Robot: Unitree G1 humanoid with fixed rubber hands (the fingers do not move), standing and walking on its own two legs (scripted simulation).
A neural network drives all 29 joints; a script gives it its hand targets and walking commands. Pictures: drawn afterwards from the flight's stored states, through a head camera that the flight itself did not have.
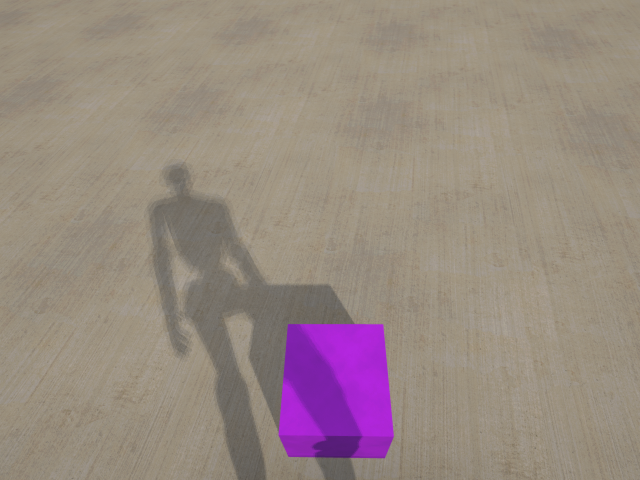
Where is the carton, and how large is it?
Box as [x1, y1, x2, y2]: [279, 324, 393, 457]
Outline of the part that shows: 288,324 279,424 279,436 288,456 384,457 393,437 382,324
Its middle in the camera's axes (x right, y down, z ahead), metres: +0.04 +0.44 +1.11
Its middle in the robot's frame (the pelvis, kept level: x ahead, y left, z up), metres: +0.46 +0.02 -0.66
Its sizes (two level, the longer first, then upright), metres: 0.299 0.279 0.242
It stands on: the floor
